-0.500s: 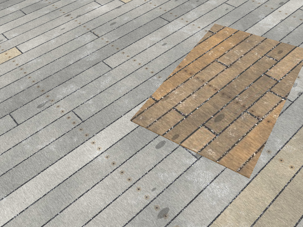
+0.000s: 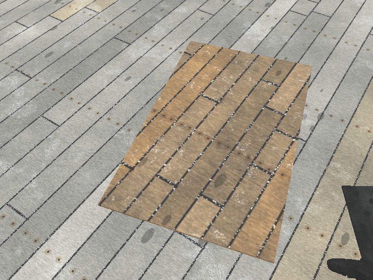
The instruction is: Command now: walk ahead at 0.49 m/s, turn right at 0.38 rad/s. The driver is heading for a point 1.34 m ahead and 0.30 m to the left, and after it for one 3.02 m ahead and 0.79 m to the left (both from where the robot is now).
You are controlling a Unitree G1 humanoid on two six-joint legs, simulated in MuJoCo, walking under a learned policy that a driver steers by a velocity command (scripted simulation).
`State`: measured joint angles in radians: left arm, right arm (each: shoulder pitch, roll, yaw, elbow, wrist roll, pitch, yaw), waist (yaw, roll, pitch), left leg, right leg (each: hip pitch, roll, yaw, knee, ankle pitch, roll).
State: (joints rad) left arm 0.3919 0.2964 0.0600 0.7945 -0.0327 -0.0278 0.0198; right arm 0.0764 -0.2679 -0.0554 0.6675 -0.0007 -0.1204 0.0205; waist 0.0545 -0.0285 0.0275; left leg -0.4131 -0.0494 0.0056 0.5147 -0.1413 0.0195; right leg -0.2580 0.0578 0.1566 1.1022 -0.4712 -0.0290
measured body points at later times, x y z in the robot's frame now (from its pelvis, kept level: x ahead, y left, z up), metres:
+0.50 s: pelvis +0.27 -0.05 +0.01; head +0.29 -0.06 +0.46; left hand +0.40 +0.23 -0.07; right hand +0.36 -0.33 -0.12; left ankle +0.18 +0.09 -0.64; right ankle +0.31 -0.15 -0.73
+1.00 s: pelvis +0.52 +0.06 +0.00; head +0.55 +0.09 +0.45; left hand +0.50 +0.36 -0.11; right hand +0.77 -0.12 -0.09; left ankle +0.55 +0.14 -0.73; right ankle +0.49 -0.13 -0.63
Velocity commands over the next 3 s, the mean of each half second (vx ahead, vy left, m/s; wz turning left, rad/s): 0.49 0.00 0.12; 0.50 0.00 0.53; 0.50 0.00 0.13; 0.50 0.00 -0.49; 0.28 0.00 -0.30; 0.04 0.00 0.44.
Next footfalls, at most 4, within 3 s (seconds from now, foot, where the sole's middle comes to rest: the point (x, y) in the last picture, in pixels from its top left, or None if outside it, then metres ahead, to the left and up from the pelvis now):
0.36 right None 0.35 -0.15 -0.76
0.86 left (161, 243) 0.58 0.16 -0.76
1.38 right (178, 163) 0.94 0.12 -0.76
1.88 left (120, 127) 1.13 0.40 -0.76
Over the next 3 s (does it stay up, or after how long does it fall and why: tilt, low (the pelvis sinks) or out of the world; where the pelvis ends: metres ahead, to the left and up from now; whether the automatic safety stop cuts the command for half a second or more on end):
stays up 1.29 0.31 0.02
